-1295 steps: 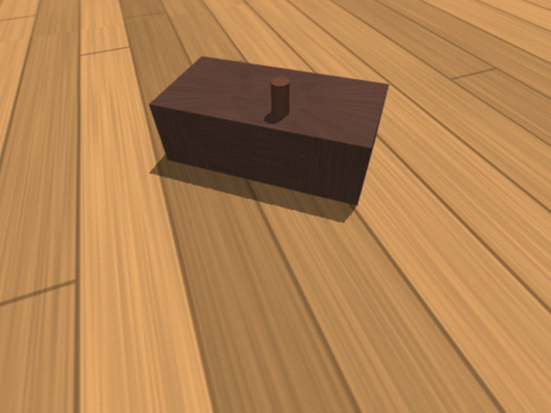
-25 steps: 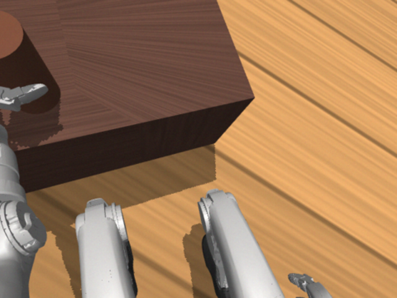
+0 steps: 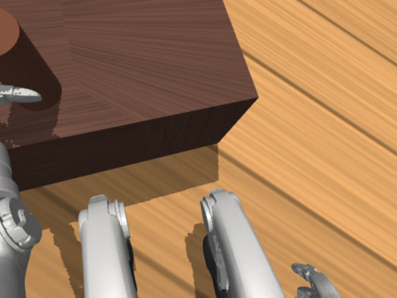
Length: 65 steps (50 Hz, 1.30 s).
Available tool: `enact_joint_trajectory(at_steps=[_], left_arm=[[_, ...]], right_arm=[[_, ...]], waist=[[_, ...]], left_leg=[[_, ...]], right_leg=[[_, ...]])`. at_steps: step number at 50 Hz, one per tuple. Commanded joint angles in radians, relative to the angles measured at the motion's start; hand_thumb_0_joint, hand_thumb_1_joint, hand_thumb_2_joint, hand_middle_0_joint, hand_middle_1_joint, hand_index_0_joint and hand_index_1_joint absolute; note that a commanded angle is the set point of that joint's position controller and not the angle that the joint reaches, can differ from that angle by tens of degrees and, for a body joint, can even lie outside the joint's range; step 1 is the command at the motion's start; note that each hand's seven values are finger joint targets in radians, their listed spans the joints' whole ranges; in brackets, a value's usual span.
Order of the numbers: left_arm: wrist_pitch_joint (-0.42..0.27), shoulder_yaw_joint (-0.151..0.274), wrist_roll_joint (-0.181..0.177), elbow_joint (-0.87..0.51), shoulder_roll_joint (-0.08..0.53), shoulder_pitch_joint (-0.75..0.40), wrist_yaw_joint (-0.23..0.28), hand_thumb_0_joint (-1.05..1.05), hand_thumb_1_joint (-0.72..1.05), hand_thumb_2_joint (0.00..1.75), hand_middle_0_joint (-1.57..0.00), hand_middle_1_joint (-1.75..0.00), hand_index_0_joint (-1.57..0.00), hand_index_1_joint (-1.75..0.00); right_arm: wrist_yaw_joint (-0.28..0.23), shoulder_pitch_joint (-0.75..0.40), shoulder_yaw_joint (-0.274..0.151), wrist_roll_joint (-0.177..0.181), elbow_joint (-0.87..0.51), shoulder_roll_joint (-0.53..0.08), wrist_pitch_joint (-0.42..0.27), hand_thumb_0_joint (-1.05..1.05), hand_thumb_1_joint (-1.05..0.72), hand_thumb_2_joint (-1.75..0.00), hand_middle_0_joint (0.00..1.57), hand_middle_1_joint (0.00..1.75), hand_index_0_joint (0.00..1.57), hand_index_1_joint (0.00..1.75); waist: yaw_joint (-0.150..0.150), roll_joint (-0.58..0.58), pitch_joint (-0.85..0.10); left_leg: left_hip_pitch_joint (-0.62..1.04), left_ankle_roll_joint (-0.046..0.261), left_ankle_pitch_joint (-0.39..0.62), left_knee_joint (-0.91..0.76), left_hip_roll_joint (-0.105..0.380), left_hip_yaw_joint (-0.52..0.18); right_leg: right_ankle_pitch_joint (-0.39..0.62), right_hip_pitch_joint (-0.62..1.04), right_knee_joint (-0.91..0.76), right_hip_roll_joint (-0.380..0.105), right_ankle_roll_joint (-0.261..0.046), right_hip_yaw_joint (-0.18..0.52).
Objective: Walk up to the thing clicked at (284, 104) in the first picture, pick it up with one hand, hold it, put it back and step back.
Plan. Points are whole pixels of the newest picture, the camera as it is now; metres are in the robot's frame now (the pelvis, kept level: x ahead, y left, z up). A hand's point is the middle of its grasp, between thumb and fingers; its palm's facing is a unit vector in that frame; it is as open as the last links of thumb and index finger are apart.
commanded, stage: withdraw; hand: left
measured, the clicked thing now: (16, 67) +0.52 +0.28 +0.00
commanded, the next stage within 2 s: rise in 0.24 s
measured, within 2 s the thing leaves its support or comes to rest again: neither
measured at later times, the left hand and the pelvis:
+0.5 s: hand out of the picture +0.48 +0.36 +0.14, palm faces +0.34 -0.91 -0.24, open 17.4 cm; pelvis +0.02 +0.01 +0.12, yaw +3 degrees
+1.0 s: hand out of the picture +0.33 +0.34 +0.19, palm faces +0.33 -0.88 -0.35, open 17.4 cm; pelvis +0.06 +0.04 +0.27, yaw +7 degrees
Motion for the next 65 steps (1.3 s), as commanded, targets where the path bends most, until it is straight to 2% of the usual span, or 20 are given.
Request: enact_joint_trajectory(at_steps=[1,8,12,14,18,19,20,21,25,28,33,36,39,45,48,51,59,62,63,65], left_arm=[[-0.072,0.066,0.002,-0.304,0.388,-0.436,0.006,0.0,-0.61,0.09,-0.14,-0.13,-0.15,-0.13],[0.004,0.12,-0.001,-0.414,0.496,-0.407,-0.008,0.0,-0.61,0.05,-0.06,-0.08,-0.08,-0.07],[0.09,0.047,-0.016,-0.361,0.398,-0.314,-0.039,0.0,-0.61,0.03,-0.05,-0.05,-0.06,-0.04],[0.131,0.004,-0.021,-0.275,0.332,-0.197,-0.065,0.0,-0.61,0.0,-0.04,-0.04,-0.06,-0.02],[0.152,-0.009,-0.073,-0.342,0.265,-0.126,-0.122,0.0,-0.53,0.05,-0.02,-0.03,-0.03,-0.02],[0.195,0.015,0.077,-0.424,0.461,-0.085,-0.063,0.0,-0.45,0.04,-0.05,-0.04,-0.05,-0.03],[0.233,-0.031,0.061,-0.3,0.357,-0.047,-0.017,0.0,-0.43,0.04,-0.06,-0.05,-0.06,-0.03],[0.252,-0.043,0.053,-0.29,0.307,-0.023,0.002,0.0,-0.45,0.04,-0.07,-0.06,-0.08,-0.04],[0.273,0.044,0.099,-0.454,0.505,-0.116,0.081,0.0,-0.48,0.04,-0.09,-0.06,-0.09,-0.05],[0.281,0.047,0.12,-0.439,0.521,-0.104,0.135,0.0,-0.5,0.08,-0.05,-0.06,-0.05,-0.06],[0.313,-0.096,0.119,-0.226,0.248,0.105,0.186,0.0,-0.55,0.06,-0.05,-0.05,-0.05,-0.05],[0.323,-0.135,0.114,-0.284,0.228,0.117,0.199,0.0,-0.56,0.05,-0.05,-0.05,-0.05,-0.05],[0.352,-0.249,0.097,-0.215,0.053,0.257,0.2,0.0,-0.59,0.03,-0.05,-0.04,-0.04,-0.05],[0.386,-0.269,0.069,-0.433,0.012,0.504,0.227,0.0,-0.53,0.07,-0.05,-0.05,-0.05,-0.06],[0.387,-0.249,0.057,-0.666,0.035,0.572,0.261,0.0,-0.54,0.06,-0.05,-0.05,-0.05,-0.05],[0.397,-0.276,0.049,-0.737,-0.029,0.695,0.285,0.0,-0.55,0.05,-0.05,-0.05,-0.05,-0.05],[0.435,-0.466,0.023,-0.993,-0.262,1.047,0.295,0.0,-0.57,0.04,-0.05,-0.05,-0.05,-0.05],[0.471,-0.529,0.018,-0.946,-0.357,1.302,0.287,0.0,-0.58,0.04,-0.05,-0.05,-0.05,-0.05],[0.467,-0.511,0.016,-1.063,-0.305,1.215,0.29,0.0,-0.56,0.05,-0.05,-0.05,-0.05,-0.05],[0.477,-0.51,0.018,-1.05,-0.313,1.297,0.283,0.0,-0.57,0.04,-0.05,-0.05,-0.05,-0.05]], right_arm=[[-0.02,0.191,-0.065,-0.009,-0.028,-0.213,0.002,0.0,-0.9,-0.9,0.2,0.3,0.2,0.3],[-0.039,0.202,-0.072,0.02,-0.054,-0.209,0.021,0.0,-0.91,-0.9,0.2,0.3,0.2,0.3],[-0.052,0.216,-0.085,0.045,-0.052,-0.21,0.015,0.0,-0.92,-0.9,0.2,0.3,0.2,0.3],[-0.057,0.205,-0.089,0.057,-0.055,-0.215,0.004,0.0,-0.91,-0.9,0.2,0.3,0.2,0.3],[-0.055,0.202,-0.096,0.078,-0.077,-0.214,-0.022,0.0,-0.81,-0.88,0.2,0.3,0.2,0.3],[-0.05,0.176,-0.106,0.071,-0.101,-0.217,0.001,0.0,-0.85,-0.89,0.2,0.3,0.2,0.3],[-0.046,0.157,-0.097,0.085,-0.115,-0.207,0.008,0.0,-0.87,-0.9,0.2,0.3,0.2,0.3],[-0.045,0.169,-0.101,0.096,-0.116,-0.209,0.009,0.0,-0.88,-0.9,0.2,0.3,0.2,0.3],[-0.048,0.206,-0.11,0.105,-0.109,-0.206,0.028,0.0,-0.92,-0.91,0.2,0.3,0.2,0.3],[-0.059,0.213,-0.103,0.102,-0.11,-0.195,0.031,0.0,-0.9,-0.9,0.2,0.3,0.2,0.3],[-0.067,0.221,-0.112,0.091,-0.091,-0.18,0.015,0.0,-0.9,-0.9,0.2,0.3,0.2,0.3],[-0.073,0.224,-0.126,0.095,-0.1,-0.196,0.006,0.0,-0.9,-0.9,0.2,0.3,0.2,0.3],[-0.073,0.212,-0.127,0.108,-0.114,-0.185,-0.01,0.0,-0.9,-0.9,0.2,0.3,0.2,0.3],[-0.1,0.176,-0.133,0.131,-0.176,-0.171,-0.023,0.0,-0.9,-0.9,0.2,0.3,0.2,0.3],[-0.122,0.146,-0.124,0.135,-0.218,-0.148,-0.034,0.0,-0.9,-0.9,0.2,0.3,0.2,0.3],[-0.146,0.119,-0.107,0.131,-0.244,-0.12,-0.044,0.0,-0.9,-0.9,0.2,0.3,0.2,0.3],[-0.181,0.051,-0.093,0.12,-0.301,-0.08,-0.085,0.0,-0.9,-0.9,0.2,0.3,0.2,0.3],[-0.181,0.033,-0.094,0.12,-0.313,-0.073,-0.098,0.0,-0.9,-0.9,0.2,0.3,0.2,0.3],[-0.181,0.034,-0.094,0.122,-0.309,-0.08,-0.099,0.0,-0.9,-0.9,0.2,0.3,0.2,0.3],[-0.183,0.019,-0.092,0.12,-0.32,-0.073,-0.099,0.0,-0.9,-0.9,0.2,0.3,0.2,0.3]], waist=[[0.015,0.273,-0.754],[0.032,0.306,-0.871],[-0.006,0.255,-0.799],[-0.019,0.201,-0.67],[0.003,0.199,-0.593],[0.099,0.265,-0.681],[0.043,0.2,-0.569],[0.023,0.145,-0.524],[0.058,0.205,-0.618],[0.048,0.256,-0.625],[0.028,0.261,-0.489],[0.05,0.27,-0.461],[0.036,0.188,-0.352],[0.09,0.145,-0.353],[0.111,0.187,-0.344],[0.106,0.173,-0.279],[0.117,0.142,-0.189],[0.117,0.028,-0.1],[0.116,0.029,-0.105],[0.116,-0.025,-0.071]], left_leg=[[0.68,0.084,0.109,-0.166,-0.011,0.102],[0.819,0.087,0.146,-0.274,-0.01,0.093],[0.857,0.096,0.167,-0.337,-0.009,0.088],[0.842,0.096,0.141,-0.38,-0.007,0.083],[0.904,0.092,0.168,-0.442,-0.006,0.065],[1.021,0.089,0.217,-0.5,-0.02,0.088],[0.978,0.091,0.178,-0.524,-0.013,0.084],[0.971,0.093,0.161,-0.551,-0.013,0.083],[1.124,0.089,0.211,-0.657,-0.023,0.089],[1.24,0.086,0.228,-0.735,-0.028,0.093],[1.37,0.076,0.315,-0.848,-0.027,0.11],[1.464,0.058,0.348,-0.918,-0.017,0.098],[1.461,0.053,0.322,-0.997,-0.015,0.101],[1.56,0.049,0.37,-1.132,-0.04,0.139],[1.613,0.042,0.332,-1.203,-0.046,0.145],[1.636,0.044,0.325,-1.239,-0.048,0.156],[1.697,0.045,0.301,-1.301,-0.062,0.186],[1.664,0.054,0.322,-1.3,-0.063,0.191],[1.664,0.057,0.327,-1.298,-0.063,0.193],[1.642,0.068,0.333,-1.28,-0.07,0.205]], right_leg=[[0.259,0.223,-0.309,-0.002,-0.069,-0.057],[0.28,0.358,-0.404,-0.002,-0.067,-0.042],[0.311,0.419,-0.493,-0.007,-0.057,-0.031],[0.295,0.416,-0.529,-0.01,-0.057,-0.044],[0.324,0.425,-0.562,-0.02,-0.066,-0.054],[0.348,0.504,-0.613,-0.027,-0.071,-0.031],[0.326,0.499,-0.643,-0.022,-0.065,-0.036],[0.324,0.523,-0.678,-0.024,-0.061,-0.037],[0.368,0.684,-0.767,-0.031,-0.06,-0.02],[0.39,0.747,-0.827,-0.033,-0.058,-0.018],[0.444,0.805,-0.938,-0.035,-0.066,-0.028],[0.449,0.831,-0.99,-0.04,-0.074,-0.04],[0.457,0.901,-1.057,-0.04,-0.075,-0.05],[0.52,1.13,-1.178,-0.045,-0.071,-0.048],[0.509,1.207,-1.224,-0.051,-0.07,-0.041],[0.507,1.244,-1.259,-0.051,-0.068,-0.034],[0.476,1.301,-1.328,-0.057,-0.06,-0.035],[0.49,1.311,-1.35,-0.053,-0.048,-0.044],[0.497,1.318,-1.348,-0.054,-0.048,-0.041],[0.515,1.321,-1.367,-0.06,-0.034,-0.033]])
